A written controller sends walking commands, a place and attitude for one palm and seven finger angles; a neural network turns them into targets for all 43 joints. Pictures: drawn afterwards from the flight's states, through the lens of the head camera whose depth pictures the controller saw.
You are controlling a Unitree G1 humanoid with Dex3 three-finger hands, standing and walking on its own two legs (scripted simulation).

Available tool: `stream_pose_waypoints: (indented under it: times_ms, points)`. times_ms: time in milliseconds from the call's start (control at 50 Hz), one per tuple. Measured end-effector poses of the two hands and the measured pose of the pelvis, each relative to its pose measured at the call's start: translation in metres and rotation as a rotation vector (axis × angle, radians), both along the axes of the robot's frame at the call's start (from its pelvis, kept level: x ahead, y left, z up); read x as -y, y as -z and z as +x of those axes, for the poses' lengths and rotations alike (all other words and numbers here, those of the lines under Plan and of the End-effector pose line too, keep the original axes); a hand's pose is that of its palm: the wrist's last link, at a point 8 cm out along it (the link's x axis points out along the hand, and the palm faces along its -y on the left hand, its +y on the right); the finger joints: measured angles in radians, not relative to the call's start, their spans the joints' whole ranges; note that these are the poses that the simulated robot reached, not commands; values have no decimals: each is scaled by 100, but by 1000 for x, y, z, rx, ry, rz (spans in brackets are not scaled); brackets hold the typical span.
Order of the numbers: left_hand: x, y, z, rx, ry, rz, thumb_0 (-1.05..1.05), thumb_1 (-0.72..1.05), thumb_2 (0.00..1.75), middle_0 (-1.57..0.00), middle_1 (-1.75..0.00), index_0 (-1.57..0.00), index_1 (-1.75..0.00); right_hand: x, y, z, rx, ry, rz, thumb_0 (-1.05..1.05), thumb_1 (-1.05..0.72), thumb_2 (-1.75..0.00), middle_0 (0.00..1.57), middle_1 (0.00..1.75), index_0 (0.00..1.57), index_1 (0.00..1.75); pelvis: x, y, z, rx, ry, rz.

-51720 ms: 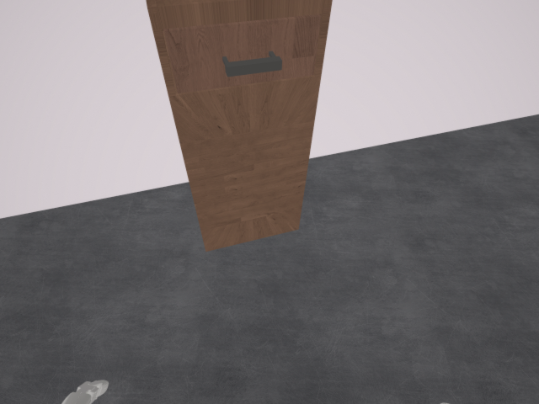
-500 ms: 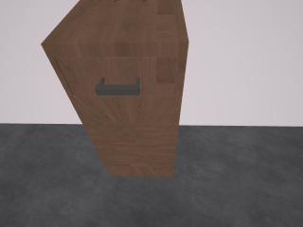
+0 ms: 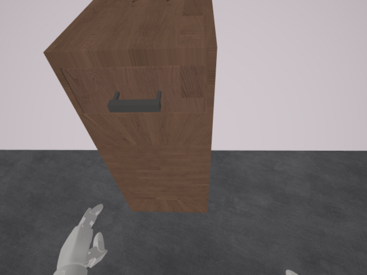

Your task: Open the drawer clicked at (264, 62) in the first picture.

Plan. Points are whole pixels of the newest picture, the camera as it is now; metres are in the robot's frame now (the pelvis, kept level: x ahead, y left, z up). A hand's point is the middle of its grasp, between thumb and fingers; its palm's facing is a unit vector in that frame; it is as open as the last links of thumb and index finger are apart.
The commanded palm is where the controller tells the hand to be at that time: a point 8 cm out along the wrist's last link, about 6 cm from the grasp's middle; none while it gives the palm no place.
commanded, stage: raise the hand with hooked fingers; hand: left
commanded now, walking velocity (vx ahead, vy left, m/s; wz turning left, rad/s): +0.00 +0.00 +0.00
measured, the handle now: (136, 100) +0.54 +0.17 +0.09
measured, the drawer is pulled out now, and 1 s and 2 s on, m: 0.00 0.00 0.00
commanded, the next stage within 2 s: move the hooked fingers above the handle in 1.72 s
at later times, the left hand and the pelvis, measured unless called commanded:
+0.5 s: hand (78, 214) +0.23 +0.23 +0.05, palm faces +0.20 -0.04 -0.98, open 10.1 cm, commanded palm +0.18 +0.23 +0.09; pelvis -0.01 -0.02 -0.03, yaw +2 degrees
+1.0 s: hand (45, 167) +0.28 +0.28 +0.14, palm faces +0.20 -0.07 -0.98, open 13.0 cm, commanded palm +0.24 +0.26 +0.20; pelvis +0.00 +0.02 +0.01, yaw +1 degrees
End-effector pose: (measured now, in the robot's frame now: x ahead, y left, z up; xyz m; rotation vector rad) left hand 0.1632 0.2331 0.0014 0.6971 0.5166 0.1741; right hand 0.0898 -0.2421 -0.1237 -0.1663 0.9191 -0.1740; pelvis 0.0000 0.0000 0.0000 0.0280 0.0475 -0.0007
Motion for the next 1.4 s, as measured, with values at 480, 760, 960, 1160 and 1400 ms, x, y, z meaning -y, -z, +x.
stream_pose_waypoints:
  times_ms: [480, 760, 960, 1160, 1400]
  points:
    - [3, -89, 22, 381, 299, 835, 0, 31, 65, -27, -67, -26, -67, -29, -20, 141, 197, -305, 24, 1, -91, -90, 20, 30, 20, 30, 26, 28, -15, -62, -42, -16]
    - [-16, -126, 50, 244, 370, 735, 0, 0, 51, -28, -88, -28, -88, -18, -13, 84, -7, -168, 15, 1, -90, -90, 20, 30, 20, 30, -4, 1, 4, -14, -4, -13]
    - [-43, -176, 77, 397, 305, 821, -1, -23, 41, -30, -103, -30, -103, -39, -29, 111, 46, -174, 19, 1, -91, -90, 20, 30, 20, 30, -22, -5, -2, 18, -25, -25]
    - [-44, -218, 96, 340, 355, 824, -1, -43, 33, -31, -116, -31, -116, -83, -48, 127, 123, -246, 109, 1, -91, -90, 20, 30, 20, 30, -28, -12, -9, 58, -22, -23]
    - [-50, -261, 99, 362, 364, 851, -1, -49, 30, -32, -119, -32, -120, -70, -36, 98, 46, -272, 90, 1, -90, -90, 20, 30, 20, 30, -21, -14, -22, 77, -42, -27]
